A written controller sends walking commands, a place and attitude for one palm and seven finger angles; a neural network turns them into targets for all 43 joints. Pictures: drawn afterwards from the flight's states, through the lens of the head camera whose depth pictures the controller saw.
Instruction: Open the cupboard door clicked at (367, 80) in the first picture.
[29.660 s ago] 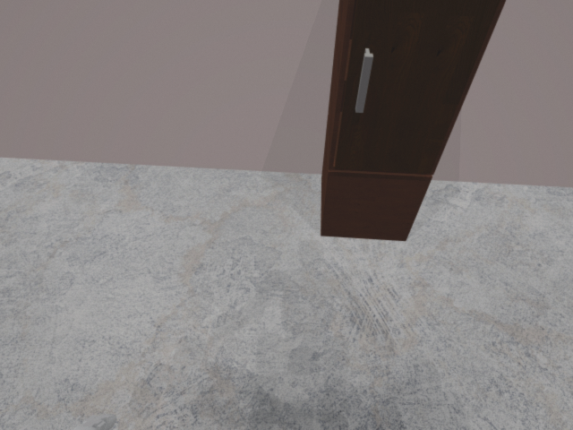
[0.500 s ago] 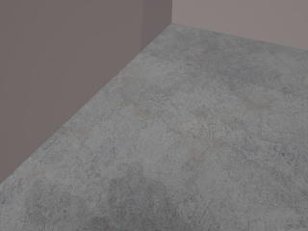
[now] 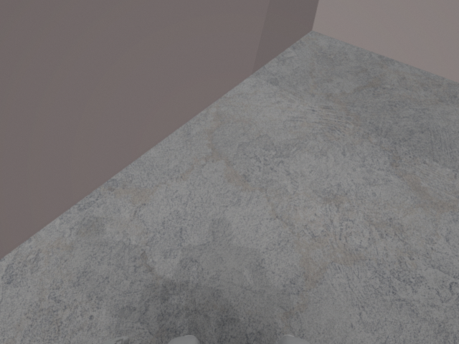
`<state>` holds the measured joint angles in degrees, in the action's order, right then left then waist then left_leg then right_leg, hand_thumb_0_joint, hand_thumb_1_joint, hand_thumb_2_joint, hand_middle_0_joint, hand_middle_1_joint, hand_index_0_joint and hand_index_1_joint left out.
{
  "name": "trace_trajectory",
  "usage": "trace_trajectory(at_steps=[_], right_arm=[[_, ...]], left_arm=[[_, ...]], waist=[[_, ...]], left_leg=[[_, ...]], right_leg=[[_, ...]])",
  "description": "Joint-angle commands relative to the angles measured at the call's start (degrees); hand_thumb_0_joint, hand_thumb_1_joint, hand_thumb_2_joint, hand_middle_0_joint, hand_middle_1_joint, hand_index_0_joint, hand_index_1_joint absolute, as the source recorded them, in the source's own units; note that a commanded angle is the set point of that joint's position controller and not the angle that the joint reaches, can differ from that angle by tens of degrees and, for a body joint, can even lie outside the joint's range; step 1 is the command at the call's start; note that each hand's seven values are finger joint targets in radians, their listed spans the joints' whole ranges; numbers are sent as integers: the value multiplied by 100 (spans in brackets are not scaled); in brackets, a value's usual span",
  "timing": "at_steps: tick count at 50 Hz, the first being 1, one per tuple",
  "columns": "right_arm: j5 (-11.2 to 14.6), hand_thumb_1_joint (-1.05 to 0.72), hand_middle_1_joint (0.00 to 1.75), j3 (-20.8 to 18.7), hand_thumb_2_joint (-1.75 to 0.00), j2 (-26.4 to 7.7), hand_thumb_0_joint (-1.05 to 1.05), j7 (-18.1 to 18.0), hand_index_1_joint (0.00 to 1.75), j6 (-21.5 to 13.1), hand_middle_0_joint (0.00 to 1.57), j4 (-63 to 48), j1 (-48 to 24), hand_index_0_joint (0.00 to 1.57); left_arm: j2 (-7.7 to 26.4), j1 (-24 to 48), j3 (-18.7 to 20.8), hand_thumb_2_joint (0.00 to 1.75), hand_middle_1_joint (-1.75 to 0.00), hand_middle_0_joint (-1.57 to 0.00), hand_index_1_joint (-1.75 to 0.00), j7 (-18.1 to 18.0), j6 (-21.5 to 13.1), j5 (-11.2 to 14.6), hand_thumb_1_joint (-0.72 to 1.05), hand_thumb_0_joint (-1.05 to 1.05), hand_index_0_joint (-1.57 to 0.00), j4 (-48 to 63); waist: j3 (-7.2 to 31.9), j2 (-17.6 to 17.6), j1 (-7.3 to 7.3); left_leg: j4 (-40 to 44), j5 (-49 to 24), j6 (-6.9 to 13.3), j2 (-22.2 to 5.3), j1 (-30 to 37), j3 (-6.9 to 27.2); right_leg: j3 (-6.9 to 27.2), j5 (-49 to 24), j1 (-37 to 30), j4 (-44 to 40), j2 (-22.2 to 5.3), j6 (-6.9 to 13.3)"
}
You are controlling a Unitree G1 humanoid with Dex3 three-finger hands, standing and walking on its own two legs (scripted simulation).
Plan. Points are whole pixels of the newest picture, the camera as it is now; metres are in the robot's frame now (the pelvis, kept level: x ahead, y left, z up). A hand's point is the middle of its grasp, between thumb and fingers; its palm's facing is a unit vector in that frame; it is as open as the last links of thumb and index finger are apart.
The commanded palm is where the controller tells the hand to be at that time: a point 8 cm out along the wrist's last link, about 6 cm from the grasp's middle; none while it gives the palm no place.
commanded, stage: turn to face it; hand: left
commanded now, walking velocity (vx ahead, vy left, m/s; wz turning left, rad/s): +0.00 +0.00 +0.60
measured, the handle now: out of the picture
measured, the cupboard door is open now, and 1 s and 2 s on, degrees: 54 54 54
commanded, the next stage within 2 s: none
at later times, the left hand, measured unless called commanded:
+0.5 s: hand out of the picture +0.10 +0.19 -0.16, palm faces +0.34 -0.90 -0.27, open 7.4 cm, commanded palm none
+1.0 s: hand out of the picture +0.04 +0.14 -0.17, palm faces +0.62 -0.75 -0.24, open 7.4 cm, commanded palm none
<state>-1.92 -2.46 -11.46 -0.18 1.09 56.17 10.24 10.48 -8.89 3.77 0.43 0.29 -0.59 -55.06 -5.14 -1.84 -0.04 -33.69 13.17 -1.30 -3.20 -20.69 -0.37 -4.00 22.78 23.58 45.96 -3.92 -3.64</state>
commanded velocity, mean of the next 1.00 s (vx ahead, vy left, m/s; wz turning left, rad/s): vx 0.00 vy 0.00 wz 0.60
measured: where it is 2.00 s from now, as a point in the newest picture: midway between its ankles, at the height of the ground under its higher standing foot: outside the picture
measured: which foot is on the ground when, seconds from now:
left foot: down 0.00-0.04, up 0.06-0.32, down 0.34-0.58, up 0.60-0.86, down 0.88-1.00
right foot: up 0.00-0.02, down 0.04-0.32, up 0.34-0.56, down 0.58-0.86, up 0.88-1.00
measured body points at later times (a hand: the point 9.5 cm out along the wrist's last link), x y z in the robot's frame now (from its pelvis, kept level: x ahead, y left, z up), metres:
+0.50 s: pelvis +0.08 -0.04 +0.00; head +0.14 -0.02 +0.44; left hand +0.08 +0.24 -0.14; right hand +0.26 -0.26 -0.14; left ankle +0.05 +0.09 -0.73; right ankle +0.10 -0.18 -0.68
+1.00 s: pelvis +0.11 -0.07 +0.00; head +0.15 -0.03 +0.44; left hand +0.01 +0.18 -0.15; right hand +0.36 -0.21 -0.13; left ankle +0.04 +0.03 -0.73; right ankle +0.16 -0.20 -0.67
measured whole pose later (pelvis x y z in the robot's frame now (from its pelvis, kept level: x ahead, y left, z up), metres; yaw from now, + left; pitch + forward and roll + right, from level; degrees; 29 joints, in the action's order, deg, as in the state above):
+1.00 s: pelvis +0.11 -0.07 +0.00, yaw +38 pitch +1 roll +0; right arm -1.7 -2.8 -13.2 0.6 2.0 49.9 7.3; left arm 13.9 -9.6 3.6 -0.4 3.7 -0.6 -51.6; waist -6.6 1.8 -0.3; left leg -34.2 17.1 -0.3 -0.5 -18.6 -0.4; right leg -3.0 29.4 26.2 60.2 -5.3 -4.4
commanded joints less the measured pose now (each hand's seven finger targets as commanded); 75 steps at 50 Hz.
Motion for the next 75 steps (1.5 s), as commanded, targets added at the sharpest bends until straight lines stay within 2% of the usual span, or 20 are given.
trace_trajectory(at_steps=[1,3,7,13,15,16,17,27,29,34,41,43,44,54,55,57,62,69,72,75], right_arm=[[73,-90,30,-297,-90,-667,0,9,30,44,20,-778,-512,20],[81,-90,30,-311,-90,-552,0,97,30,62,20,-934,-450,20],[97,-90,30,-257,-90,-386,0,161,30,128,20,-741,-350,20],[113,-90,30,-142,-90,-411,0,180,30,23,20,-869,-322,20],[54,-90,30,-274,-90,-932,0,154,30,-32,20,-768,318,20],[6,-90,30,-446,-90,-1620,0,117,30,-64,20,-737,768,20],[28,-90,30,-469,-90,-1825,0,81,30,-12,20,-619,1142,20],[72,-90,30,-412,-90,-1396,0,-15,30,92,20,-1063,-657,20],[126,-90,30,-331,-90,-787,0,84,30,111,20,-1292,-673,20],[121,-90,30,-259,-90,-607,0,176,30,187,20,-1013,-553,20],[128,-90,30,-200,-90,-651,0,183,30,67,20,-928,-198,20],[30,-90,30,-476,-90,-1737,0,130,30,6,20,-840,533,20],[32,-90,30,-494,-90,-1920,0,85,30,68,20,-727,827,20],[44,-90,30,-430,-90,-1437,0,-32,30,72,20,-985,-452,20],[83,-90,30,-420,-90,-1323,0,-17,30,88,20,-1046,-577,20],[135,-90,30,-350,-90,-796,0,78,30,104,20,-1286,-602,20],[125,-90,30,-305,-90,-656,0,188,30,225,20,-972,-460,20],[129,-90,30,-205,-90,-590,0,193,30,106,20,-951,-351,20],[46,-90,30,-504,-90,-1827,0,110,30,37,20,-796,702,20],[15,-90,30,-427,-90,-1560,0,-65,30,2,20,-798,399,20]], left_arm=[[1162,-1282,338,90,-30,-20,-30,-121,-71,-145,90,0,-20,206],[1623,-846,360,90,-30,-20,-30,-167,-37,-136,90,0,-20,550],[1001,-210,185,90,-30,-20,-30,-211,-97,-129,90,0,-20,682],[1373,-613,268,90,-30,-20,-30,-169,-142,-79,90,0,-20,536],[1275,-398,256,90,-30,-20,-30,-132,-116,6,90,0,-20,707],[890,-255,157,90,-30,-20,-30,-95,-76,42,90,0,-20,966],[868,233,67,90,-30,-20,-30,-143,-17,-16,90,0,-20,1203],[976,-827,193,90,-30,-20,-30,-65,41,-20,90,0,-20,730],[1841,-902,325,90,-30,-20,-30,-151,-13,-142,90,0,-20,828],[1168,-216,159,90,-30,-20,-30,-226,-51,-108,90,0,-20,985],[1433,-510,281,90,-30,-20,-30,-173,-52,-26,90,0,-20,751],[849,-323,143,90,-30,-20,-30,-106,9,39,90,0,-20,1089],[965,45,105,90,-30,-20,-30,-133,74,-30,90,0,-20,1271],[812,-517,143,90,-30,-20,-30,-72,75,16,90,0,-20,827],[960,-784,190,90,-30,-20,-30,-95,30,-8,90,0,-20,791],[1834,-860,337,90,-30,-20,-30,-175,-27,-132,90,0,-20,874],[1160,-76,146,90,-30,-20,-30,-225,-35,-100,90,0,-20,1030],[1470,-491,276,90,-30,-20,-30,-172,-25,-63,90,0,-20,778],[840,-35,74,90,-30,-20,-30,-104,69,9,90,0,-20,1214],[912,372,145,90,-30,-20,-30,-132,136,-17,90,0,-20,1111]], waist=[[426,1423,-530],[585,1644,-403],[410,1639,-34],[947,1231,-127],[1294,479,282],[1458,-1281,534],[1326,-1040,682],[817,-289,-307],[717,2173,-446],[666,1601,-7],[1035,1079,72],[1252,-1605,484],[1178,-1173,613],[962,-724,-122],[929,-404,-274],[793,1989,-416],[554,1618,50],[817,1176,-63],[1112,-1628,533],[832,-1158,381]], left_leg=[[-631,1852,30,287,-1993,-8],[-3156,2102,-8,234,-1430,-20],[-2821,1527,-198,-66,-1222,-240],[-6,573,-135,316,-161,-854],[812,-1536,159,-142,1560,-376],[861,-4025,1067,-1747,2549,1789],[878,-4716,1589,-2295,2467,2120],[385,-615,478,-510,-343,963],[-2336,2325,-101,605,-1308,-36],[-2750,1631,-205,83,-916,-122],[573,84,-41,294,718,-587],[1195,-3380,1170,-1992,2416,2306],[1156,-3154,1649,-2302,2138,2373],[751,-1597,745,-739,352,1308],[391,-916,518,-465,-73,1172],[-2215,2262,-118,641,-1207,62],[-3023,1480,-215,109,-933,-40],[56,642,-109,299,320,-604],[1290,-3371,1339,-2133,2231,2472],[1269,-2357,1313,-1532,1303,2046]], right_leg=[[1449,442,-1999,-2822,-1263,432],[2429,574,-1037,-3484,-2485,1275],[345,-2752,-1359,-2643,-1639,923],[-349,-5002,-2333,-1389,-1560,666],[-666,-3864,-1132,-244,-1330,224],[-776,-2,585,1045,-489,-210],[-112,1628,1054,1840,-275,-179],[-36,-838,-1621,-1675,146,-1],[2546,-985,-1589,-3295,-2375,1059],[451,-3481,-1503,-2347,-1484,1027],[-236,-3795,-1706,-1184,-1487,573],[-581,1097,900,1020,-412,-205],[61,1575,1125,1714,-330,-127],[-39,-429,-1126,-1032,293,-9],[93,-893,-1671,-1922,121,35],[2481,-1321,-1791,-3245,-2398,1117],[473,-2892,-1336,-2564,-1458,1009],[-72,-3320,-1715,-1641,-1592,739],[-331,1544,1082,1192,-356,-201],[452,767,1110,2030,-288,-101]])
